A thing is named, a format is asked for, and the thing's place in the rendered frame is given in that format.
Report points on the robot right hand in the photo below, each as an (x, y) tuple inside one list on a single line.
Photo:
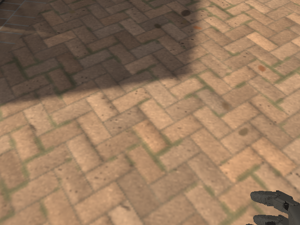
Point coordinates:
[(282, 202)]

